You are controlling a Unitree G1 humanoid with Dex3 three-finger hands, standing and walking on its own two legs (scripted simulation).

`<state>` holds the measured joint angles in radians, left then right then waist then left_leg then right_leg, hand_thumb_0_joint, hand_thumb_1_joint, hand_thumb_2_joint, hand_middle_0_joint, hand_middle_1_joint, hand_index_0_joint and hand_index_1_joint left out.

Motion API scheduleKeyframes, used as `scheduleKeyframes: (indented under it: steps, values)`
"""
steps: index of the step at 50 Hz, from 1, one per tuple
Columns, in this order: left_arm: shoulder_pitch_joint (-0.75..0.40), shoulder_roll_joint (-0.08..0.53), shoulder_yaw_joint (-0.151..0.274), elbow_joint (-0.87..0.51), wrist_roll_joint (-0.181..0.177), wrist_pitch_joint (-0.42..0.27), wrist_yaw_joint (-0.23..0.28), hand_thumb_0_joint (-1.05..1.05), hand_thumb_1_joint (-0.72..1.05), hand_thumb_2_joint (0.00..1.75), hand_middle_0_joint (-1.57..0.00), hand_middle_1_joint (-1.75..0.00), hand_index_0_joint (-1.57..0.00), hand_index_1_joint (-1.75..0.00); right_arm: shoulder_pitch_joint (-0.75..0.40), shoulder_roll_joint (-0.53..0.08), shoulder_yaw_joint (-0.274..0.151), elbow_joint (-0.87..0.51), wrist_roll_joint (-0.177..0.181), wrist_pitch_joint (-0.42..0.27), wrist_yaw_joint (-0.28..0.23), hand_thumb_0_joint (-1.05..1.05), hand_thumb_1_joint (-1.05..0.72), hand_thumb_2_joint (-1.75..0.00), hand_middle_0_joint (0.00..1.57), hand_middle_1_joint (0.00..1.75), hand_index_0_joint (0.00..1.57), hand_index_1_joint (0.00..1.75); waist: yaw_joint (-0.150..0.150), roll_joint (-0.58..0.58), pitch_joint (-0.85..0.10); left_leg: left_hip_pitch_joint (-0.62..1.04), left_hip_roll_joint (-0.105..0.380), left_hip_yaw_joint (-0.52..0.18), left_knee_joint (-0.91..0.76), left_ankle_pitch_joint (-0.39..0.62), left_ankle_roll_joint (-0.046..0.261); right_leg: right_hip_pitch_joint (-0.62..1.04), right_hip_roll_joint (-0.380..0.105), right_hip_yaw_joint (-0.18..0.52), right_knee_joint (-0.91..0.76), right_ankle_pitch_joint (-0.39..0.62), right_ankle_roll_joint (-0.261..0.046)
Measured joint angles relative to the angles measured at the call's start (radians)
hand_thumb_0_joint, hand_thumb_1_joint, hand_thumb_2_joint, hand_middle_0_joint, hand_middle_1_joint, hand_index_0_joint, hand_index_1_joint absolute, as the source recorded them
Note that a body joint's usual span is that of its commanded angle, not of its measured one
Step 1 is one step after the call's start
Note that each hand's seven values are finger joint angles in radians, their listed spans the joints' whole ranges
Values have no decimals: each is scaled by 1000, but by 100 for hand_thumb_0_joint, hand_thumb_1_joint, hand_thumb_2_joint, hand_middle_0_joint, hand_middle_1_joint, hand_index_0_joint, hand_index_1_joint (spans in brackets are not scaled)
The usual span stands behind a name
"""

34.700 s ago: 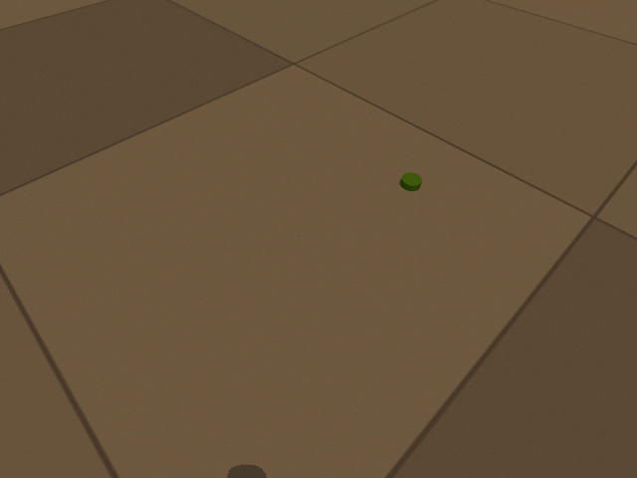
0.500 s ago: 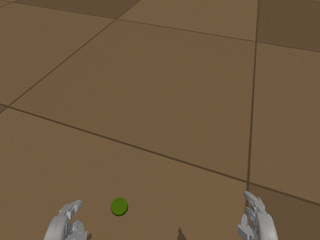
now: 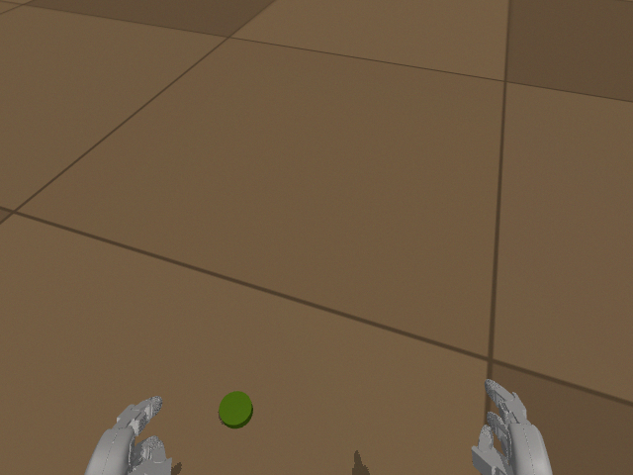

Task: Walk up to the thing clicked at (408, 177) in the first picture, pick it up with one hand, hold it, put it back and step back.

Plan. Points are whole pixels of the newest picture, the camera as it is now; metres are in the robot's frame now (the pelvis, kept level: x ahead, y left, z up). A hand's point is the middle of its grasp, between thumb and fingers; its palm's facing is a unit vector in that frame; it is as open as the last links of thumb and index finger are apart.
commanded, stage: home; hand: left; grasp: from above
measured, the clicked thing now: (236, 409) +0.44 +0.22 -0.70
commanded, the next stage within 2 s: stand in 0.42 s
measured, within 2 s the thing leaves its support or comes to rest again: neither
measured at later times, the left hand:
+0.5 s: hand (168, 465) +0.17 +0.18 -0.04, palm faces +0.05 -0.98 -0.21, open 7.4 cm
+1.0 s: hand out of the picture +0.05 +0.24 -0.11, palm faces +0.04 -0.95 -0.33, open 7.4 cm
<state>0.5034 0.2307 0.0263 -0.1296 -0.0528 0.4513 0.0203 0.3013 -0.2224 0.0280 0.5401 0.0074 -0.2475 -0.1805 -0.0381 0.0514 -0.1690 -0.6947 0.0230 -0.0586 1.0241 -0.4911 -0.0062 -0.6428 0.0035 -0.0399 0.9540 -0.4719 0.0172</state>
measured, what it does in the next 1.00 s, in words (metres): rises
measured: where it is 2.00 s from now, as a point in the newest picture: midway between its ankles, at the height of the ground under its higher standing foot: outside the picture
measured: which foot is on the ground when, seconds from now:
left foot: down 0.00-1.00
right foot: down 0.00-1.00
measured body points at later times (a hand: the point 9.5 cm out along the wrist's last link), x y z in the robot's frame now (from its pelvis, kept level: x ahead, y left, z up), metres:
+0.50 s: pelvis +0.00 +0.00 +0.00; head +0.01 +0.00 +0.45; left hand +0.16 +0.23 -0.03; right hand +0.16 -0.25 -0.06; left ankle +0.01 +0.12 -0.68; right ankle +0.00 -0.13 -0.68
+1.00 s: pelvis +0.00 +0.01 +0.05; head +0.00 +0.01 +0.50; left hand +0.05 +0.29 -0.08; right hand +0.07 -0.27 -0.08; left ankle +0.01 +0.12 -0.68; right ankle +0.00 -0.13 -0.68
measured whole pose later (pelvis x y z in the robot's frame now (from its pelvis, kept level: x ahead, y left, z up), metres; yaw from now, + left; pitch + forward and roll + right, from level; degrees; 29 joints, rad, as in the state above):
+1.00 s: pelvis +0.00 +0.01 +0.05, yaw +0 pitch -4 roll +0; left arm 0.23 0.28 0.04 0.98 0.04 0.03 0.04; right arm 0.19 -0.28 -0.04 1.01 -0.04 -0.01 -0.02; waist 0.02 0.01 0.06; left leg -0.21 -0.02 -0.01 0.55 -0.28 0.02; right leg -0.19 -0.04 0.00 0.53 -0.28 0.04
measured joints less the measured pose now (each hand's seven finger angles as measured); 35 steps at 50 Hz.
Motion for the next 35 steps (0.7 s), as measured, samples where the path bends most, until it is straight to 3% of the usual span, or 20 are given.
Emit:
scheduleKeyframes:
  steps: [26, 30, 35]
  values:
    - [4, 2, 1, -14, -3, 4, 2, 1, 90, 90, -20, -30, -20, -30, 0, 0, -3, -7, 3, 5, -1, 2, -90, -90, 21, 30, 20, 30, 0, -2, -2, -6, 1, -3, 4, -5, 0, -5, 1, -2, 2, -5, 0]
    - [-172, 30, -29, 323, 80, -229, 14, 1, 90, 90, -20, -30, -20, -30, -84, -27, -17, 135, -92, 107, 78, 1, -90, -90, 21, 30, 20, 30, 45, -39, 114, 120, -17, 24, -66, 27, 8, 101, -18, 22, -33, 11, -3]
    - [-275, 53, -9, 641, 102, -340, 11, 1, 90, 90, -20, -30, -20, -30, -122, -57, -46, 256, -73, 181, 155, 1, -90, -90, 21, 30, 21, 30, 63, -60, 175, 232, -36, 44, -172, 75, 17, 197, -38, 40, -110, 46, 8]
